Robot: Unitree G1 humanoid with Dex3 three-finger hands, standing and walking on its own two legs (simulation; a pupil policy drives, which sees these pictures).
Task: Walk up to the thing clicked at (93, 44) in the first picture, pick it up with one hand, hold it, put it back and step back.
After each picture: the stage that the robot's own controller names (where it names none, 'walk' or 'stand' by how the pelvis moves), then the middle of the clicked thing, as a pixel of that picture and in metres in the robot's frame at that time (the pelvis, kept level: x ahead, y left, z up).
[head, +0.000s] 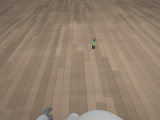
stand; (93, 43) +1.58 +0.00 -0.65
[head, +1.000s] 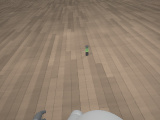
walk; (86, 50) +1.44 +0.23 -0.63
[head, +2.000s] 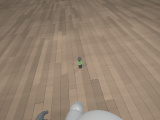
walk; (79, 63) +0.96 +0.30 -0.65
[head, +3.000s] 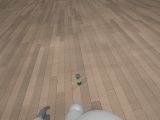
walk; (78, 80) +0.61 +0.24 -0.65
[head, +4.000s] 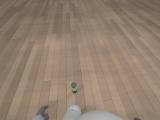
stand; (74, 88) +0.44 +0.21 -0.62
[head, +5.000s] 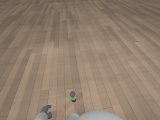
stand; (73, 97) +0.38 +0.21 -0.65
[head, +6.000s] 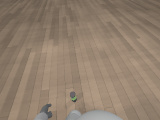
stand; (73, 97) +0.34 +0.22 -0.64
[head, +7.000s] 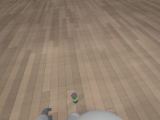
stand; (74, 98) +0.34 +0.19 -0.66
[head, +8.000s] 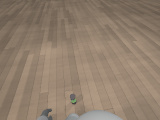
stand; (73, 99) +0.34 +0.20 -0.66
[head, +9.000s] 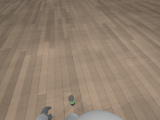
stand; (72, 100) +0.31 +0.21 -0.65
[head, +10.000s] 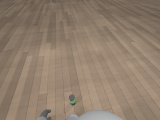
stand; (72, 100) +0.34 +0.21 -0.66
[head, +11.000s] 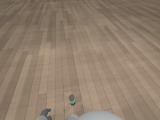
stand; (72, 100) +0.33 +0.20 -0.66
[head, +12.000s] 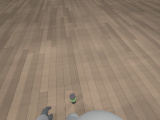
go down; (73, 98) +0.33 +0.20 -0.66
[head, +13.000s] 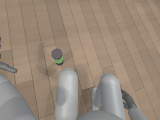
go down; (58, 58) +0.41 +0.26 -0.23
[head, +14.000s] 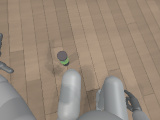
approach; (64, 59) +0.40 +0.25 -0.25
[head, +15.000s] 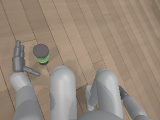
close in; (42, 57) +0.37 +0.29 -0.15
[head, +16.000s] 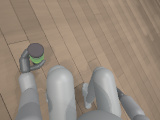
close; (37, 57) +0.38 +0.29 -0.15
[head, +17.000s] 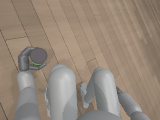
lift; (37, 58) +0.35 +0.29 -0.15
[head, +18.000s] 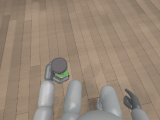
lift; (62, 72) +0.31 +0.20 +0.01
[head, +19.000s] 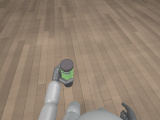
hold; (67, 75) +0.31 +0.17 +0.02
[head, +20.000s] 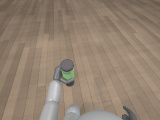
hold; (68, 75) +0.31 +0.16 +0.02
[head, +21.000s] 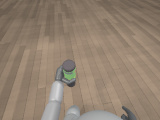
crouch; (70, 75) +0.32 +0.15 +0.02
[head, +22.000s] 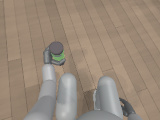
crouch; (58, 56) +0.42 +0.22 -0.06
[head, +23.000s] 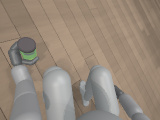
lower; (29, 54) +0.40 +0.30 -0.15
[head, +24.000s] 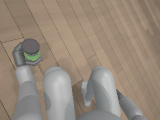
lower; (32, 54) +0.39 +0.30 -0.16
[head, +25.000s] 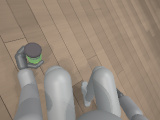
lower; (34, 57) +0.37 +0.29 -0.16
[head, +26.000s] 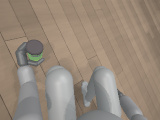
lower; (35, 55) +0.38 +0.29 -0.15
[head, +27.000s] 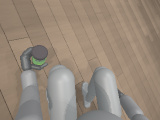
loosen; (39, 59) +0.36 +0.28 -0.16
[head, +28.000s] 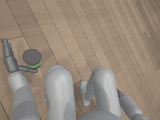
withdraw; (33, 61) +0.34 +0.29 -0.16
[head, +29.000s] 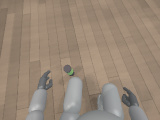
walk; (69, 71) +0.39 +0.24 -0.37
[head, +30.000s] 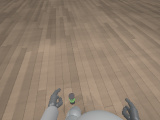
stand; (72, 99) +0.34 +0.20 -0.59
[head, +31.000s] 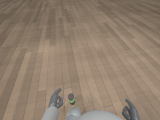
stand; (71, 99) +0.33 +0.20 -0.59
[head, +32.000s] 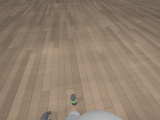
stand; (73, 100) +0.35 +0.20 -0.64
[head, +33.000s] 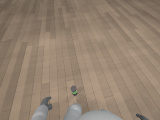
walk; (74, 91) +0.36 +0.19 -0.63
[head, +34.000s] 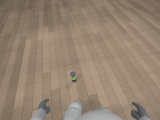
walk; (73, 77) +0.52 +0.24 -0.63
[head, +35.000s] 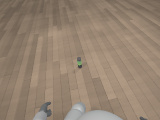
walk; (79, 63) +0.85 +0.26 -0.64
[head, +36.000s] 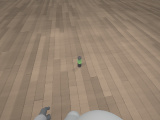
stand; (79, 62) +0.98 +0.21 -0.65
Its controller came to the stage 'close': yes
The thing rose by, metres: 0.67
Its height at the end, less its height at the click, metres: +0.00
